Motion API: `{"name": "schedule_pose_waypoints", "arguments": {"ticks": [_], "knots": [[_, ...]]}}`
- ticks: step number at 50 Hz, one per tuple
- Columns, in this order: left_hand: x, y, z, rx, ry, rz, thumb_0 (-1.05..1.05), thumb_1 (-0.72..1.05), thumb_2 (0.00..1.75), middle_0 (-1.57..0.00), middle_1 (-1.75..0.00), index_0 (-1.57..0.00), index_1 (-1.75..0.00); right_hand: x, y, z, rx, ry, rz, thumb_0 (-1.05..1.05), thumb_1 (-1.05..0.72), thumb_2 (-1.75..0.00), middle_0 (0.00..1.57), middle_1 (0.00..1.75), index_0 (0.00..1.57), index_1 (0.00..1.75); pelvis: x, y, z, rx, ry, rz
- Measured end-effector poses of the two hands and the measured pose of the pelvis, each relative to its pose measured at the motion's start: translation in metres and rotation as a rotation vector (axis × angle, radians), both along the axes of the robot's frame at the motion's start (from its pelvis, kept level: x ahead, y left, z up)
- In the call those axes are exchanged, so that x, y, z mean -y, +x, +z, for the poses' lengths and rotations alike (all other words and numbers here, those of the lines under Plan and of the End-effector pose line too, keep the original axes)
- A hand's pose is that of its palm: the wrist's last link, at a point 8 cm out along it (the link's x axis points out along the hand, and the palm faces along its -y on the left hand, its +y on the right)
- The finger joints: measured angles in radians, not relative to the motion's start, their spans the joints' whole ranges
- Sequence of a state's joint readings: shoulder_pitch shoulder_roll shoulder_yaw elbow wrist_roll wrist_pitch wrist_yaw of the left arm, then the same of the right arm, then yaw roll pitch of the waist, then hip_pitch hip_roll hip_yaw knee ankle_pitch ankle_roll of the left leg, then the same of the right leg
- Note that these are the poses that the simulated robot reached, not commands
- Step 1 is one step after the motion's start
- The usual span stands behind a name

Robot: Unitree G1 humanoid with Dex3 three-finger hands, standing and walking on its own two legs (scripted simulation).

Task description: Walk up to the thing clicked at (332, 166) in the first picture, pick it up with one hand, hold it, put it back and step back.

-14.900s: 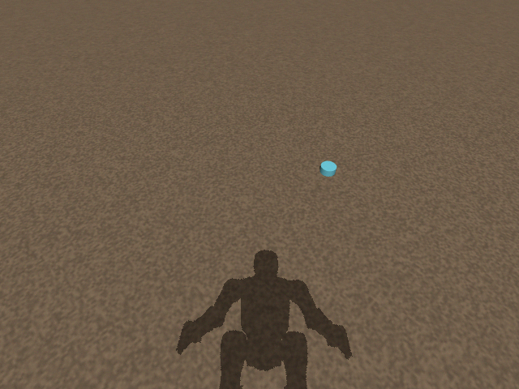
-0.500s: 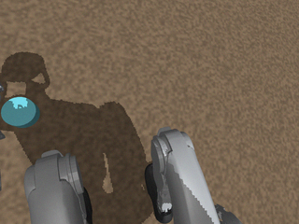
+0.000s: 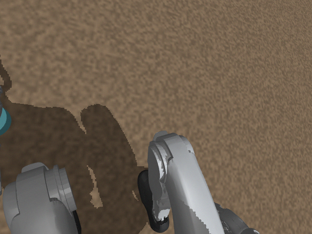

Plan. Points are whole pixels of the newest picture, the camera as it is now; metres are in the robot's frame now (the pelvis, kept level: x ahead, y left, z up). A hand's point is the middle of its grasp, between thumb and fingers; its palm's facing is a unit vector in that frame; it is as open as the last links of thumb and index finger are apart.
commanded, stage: rest palm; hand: left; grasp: from above
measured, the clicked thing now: out of the picture +0.44 +0.32 -0.27
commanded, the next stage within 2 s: close in 0.96 s
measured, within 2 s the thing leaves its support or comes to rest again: neither
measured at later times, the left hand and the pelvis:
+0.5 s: hand out of the picture +0.42 +0.30 -0.25, palm faces -0.46 -0.16 -0.88, open 14.2 cm; pelvis +0.00 +0.00 +0.00, yaw -2 degrees
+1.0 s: hand out of the picture +0.43 +0.31 -0.26, palm faces -0.47 -0.17 -0.86, open 14.1 cm; pelvis +0.00 +0.00 +0.00, yaw -3 degrees
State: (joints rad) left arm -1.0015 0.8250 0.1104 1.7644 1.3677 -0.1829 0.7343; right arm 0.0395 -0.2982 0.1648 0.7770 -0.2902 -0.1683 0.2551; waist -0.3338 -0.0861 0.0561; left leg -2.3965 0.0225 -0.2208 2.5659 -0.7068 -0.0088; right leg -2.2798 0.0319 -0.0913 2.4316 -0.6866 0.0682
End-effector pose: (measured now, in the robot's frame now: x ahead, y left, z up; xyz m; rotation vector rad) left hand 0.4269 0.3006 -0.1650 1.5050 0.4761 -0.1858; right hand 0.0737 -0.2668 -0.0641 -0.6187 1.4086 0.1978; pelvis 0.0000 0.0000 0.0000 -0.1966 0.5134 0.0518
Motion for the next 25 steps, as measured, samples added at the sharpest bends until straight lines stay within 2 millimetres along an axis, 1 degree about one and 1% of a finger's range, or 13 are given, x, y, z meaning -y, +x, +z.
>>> {"name": "schedule_pose_waypoints", "arguments": {"ticks": [6, 10, 14, 19, 25], "knots": [[-0.008, 0.013, -0.007, -0.041, -0.024, 0.14, 0.0, -0.5, 0.96, -0.08, -1.02, -0.08, -1.01, -0.007, -0.017, -0.004, -0.03, 0.055, -0.004, 0.0, -0.9, -0.9, 0.2, 0.3, 0.2, 0.3, 0.001, 0.001, -0.001, 0.003, 0.002, -0.01], [-0.017, 0.011, -0.017, -0.107, -0.033, 0.171, 0.0, -0.5, 0.96, -0.08, -1.03, -0.08, -1.02, -0.01, -0.029, -0.004, -0.067, 0.061, -0.026, 0.0, -0.9, -0.9, 0.2, 0.3, 0.2, 0.3, 0.002, 0.004, -0.001, 0.0, 0.0, -0.013], [-0.021, 0.006, -0.024, -0.139, -0.052, 0.147, 0.0, -0.51, 0.96, -0.08, -1.03, -0.08, -1.02, -0.013, -0.036, -0.001, -0.116, 0.059, -0.026, 0.01, -0.9, -0.9, 0.2, 0.3, 0.2, 0.3, 0.003, 0.006, 0.002, 0.004, -0.003, -0.013], [-0.018, 0.002, -0.027, -0.118, -0.098, 0.081, 0.0, -0.53, 0.97, -0.08, -1.02, -0.08, -1.01, -0.013, -0.035, 0.004, -0.135, 0.041, -0.001, 0.01, -0.9, -0.9, 0.2, 0.3, 0.2, 0.3, 0.003, 0.006, 0.003, 0.02, -0.015, -0.016], [-0.009, -0.001, -0.023, -0.055, -0.101, -0.011, 0.0, -0.53, 0.98, -0.08, -1.0, -0.07, -1.0, -0.009, -0.021, 0.01, -0.092, 0.007, 0.044, 0.01, -0.9, -0.9, 0.2, 0.3, 0.2, 0.3, 0.0, 0.004, 0.001, 0.039, -0.028, -0.02]]}}
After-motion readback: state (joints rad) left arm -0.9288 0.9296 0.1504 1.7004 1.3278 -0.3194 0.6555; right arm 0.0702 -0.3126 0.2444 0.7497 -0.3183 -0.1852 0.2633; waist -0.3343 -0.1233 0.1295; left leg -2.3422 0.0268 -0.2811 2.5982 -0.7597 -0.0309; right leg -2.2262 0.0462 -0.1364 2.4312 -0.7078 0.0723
